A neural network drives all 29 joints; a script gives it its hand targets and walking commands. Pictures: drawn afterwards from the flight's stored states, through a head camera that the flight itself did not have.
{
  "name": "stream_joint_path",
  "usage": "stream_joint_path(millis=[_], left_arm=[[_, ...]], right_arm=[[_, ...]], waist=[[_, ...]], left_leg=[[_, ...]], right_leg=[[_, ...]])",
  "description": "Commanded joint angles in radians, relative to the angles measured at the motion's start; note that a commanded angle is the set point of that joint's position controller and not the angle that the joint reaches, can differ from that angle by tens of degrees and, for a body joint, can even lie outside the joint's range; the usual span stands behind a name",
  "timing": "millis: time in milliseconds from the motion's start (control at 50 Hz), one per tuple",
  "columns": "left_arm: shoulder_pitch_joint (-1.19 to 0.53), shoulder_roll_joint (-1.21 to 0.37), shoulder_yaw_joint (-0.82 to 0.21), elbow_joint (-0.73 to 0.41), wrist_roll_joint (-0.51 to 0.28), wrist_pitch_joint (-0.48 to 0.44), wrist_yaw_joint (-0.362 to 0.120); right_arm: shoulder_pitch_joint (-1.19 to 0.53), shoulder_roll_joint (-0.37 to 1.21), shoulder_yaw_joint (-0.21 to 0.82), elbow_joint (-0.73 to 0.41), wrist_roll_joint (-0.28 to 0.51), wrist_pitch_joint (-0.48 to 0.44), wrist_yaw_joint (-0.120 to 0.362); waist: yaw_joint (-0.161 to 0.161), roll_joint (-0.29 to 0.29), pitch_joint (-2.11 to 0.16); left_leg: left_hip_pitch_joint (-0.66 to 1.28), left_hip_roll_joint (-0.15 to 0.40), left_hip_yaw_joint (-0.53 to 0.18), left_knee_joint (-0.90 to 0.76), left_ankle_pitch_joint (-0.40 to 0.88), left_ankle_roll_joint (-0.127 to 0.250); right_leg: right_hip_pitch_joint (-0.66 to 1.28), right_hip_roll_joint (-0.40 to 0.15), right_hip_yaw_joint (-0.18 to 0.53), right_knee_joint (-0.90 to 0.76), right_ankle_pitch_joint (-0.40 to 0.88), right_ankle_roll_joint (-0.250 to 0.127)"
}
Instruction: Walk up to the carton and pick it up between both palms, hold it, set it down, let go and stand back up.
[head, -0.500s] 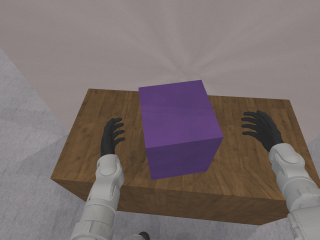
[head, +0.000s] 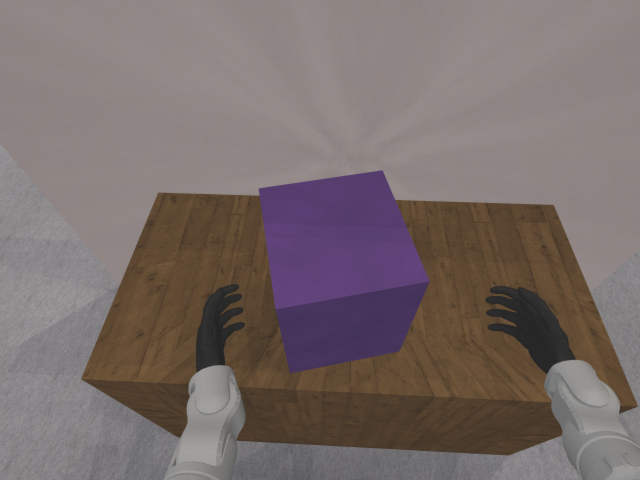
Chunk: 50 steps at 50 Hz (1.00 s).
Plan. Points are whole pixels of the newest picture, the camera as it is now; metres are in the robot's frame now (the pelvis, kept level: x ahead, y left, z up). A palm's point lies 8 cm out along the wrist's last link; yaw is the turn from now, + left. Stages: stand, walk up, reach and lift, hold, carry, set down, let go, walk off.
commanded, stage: set down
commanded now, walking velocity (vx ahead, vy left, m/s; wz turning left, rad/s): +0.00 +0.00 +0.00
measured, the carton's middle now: (334, 276) +0.43 +0.05 -0.09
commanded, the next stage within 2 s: let go in 1.94 s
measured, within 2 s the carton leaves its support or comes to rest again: neither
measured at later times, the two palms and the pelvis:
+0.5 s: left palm (219, 390) +0.21 +0.17 -0.03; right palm (571, 414) +0.24 -0.27 -0.04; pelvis +0.00 +0.00 -0.01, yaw +0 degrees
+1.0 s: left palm (192, 417) +0.18 +0.20 -0.05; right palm (549, 444) +0.21 -0.24 -0.06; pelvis +0.01 +0.01 +0.00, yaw +0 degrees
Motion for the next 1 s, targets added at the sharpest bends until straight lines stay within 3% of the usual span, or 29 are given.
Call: stream_joint_path(millis=[0,400,540,640,820,840,880,980], left_arm=[[-0.14,0.005,-0.019,-0.166,0.01,-0.07,0.006],[0.049,-0.026,-0.075,-0.172,0.027,-0.14,0.025],[0.063,-0.007,-0.064,-0.147,0.032,-0.152,0.018],[0.049,0.038,-0.035,-0.106,0.017,-0.147,-0.002],[0.146,0.067,-0.04,-0.05,0.008,-0.124,-0.047],[0.205,0.038,-0.049,-0.089,-0.015,-0.124,-0.044],[0.229,0.026,-0.072,-0.092,-0.017,-0.124,-0.05],[0.212,0.106,-0.054,-0.107,-0.029,-0.113,-0.072]], right_arm=[[-0.178,-0.203,-0.045,-0.108,0.028,-0.074,0.003],[0.052,-0.232,-0.039,-0.072,0.071,-0.163,0.043],[0.1,-0.217,-0.027,-0.094,0.076,-0.171,0.044],[0.113,-0.195,-0.022,-0.151,0.057,-0.138,0.02],[0.202,-0.18,-0.064,-0.148,-0.022,-0.091,-0.004],[0.258,-0.175,-0.056,-0.074,-0.012,-0.101,0.015],[0.278,-0.167,-0.065,-0.057,-0.018,-0.111,0.029],[0.26,-0.138,-0.108,-0.146,-0.082,-0.097,0.002]], waist=[[-0.011,-0.114,-0.327],[-0.036,-0.117,-0.228],[-0.032,-0.133,-0.195],[-0.02,-0.14,-0.187],[-0.044,-0.09,-0.182],[-0.023,-0.045,-0.145],[-0.034,-0.03,-0.142],[-0.056,-0.105,-0.131]], left_leg=[[0.192,-0.072,-0.021,0.034,0.201,0.036],[0.182,-0.076,-0.027,0.086,0.13,0.025],[0.144,-0.09,-0.01,0.098,0.077,0.028],[0.133,-0.101,0.004,0.084,0.061,0.029],[0.308,-0.084,-0.017,0.031,0.201,0.023],[0.349,-0.059,-0.044,0.024,0.277,0.012],[0.396,-0.047,-0.051,0.023,0.345,0.005],[0.318,-0.066,-0.036,0.012,0.227,0.03]], right_leg=[[0.111,-0.028,0.11,-0.044,0.355,0.015],[0.031,-0.018,0.108,-0.013,0.246,-0.016],[0.045,-0.034,0.141,-0.007,0.221,0.003],[0.097,-0.048,0.161,-0.002,0.254,0.027],[0.059,-0.015,0.067,-0.033,0.331,-0.005],[0.032,-0.006,0.055,-0.029,0.335,-0.022],[0.017,0.0,0.044,-0.061,0.347,-0.038],[0.076,-0.029,0.066,-0.067,0.332,-0.007]])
